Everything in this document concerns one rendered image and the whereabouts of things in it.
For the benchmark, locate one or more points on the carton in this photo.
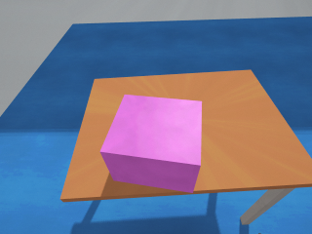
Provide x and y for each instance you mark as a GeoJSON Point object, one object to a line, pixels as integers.
{"type": "Point", "coordinates": [155, 141]}

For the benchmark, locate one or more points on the table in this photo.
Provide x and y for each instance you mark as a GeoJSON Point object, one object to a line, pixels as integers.
{"type": "Point", "coordinates": [246, 143]}

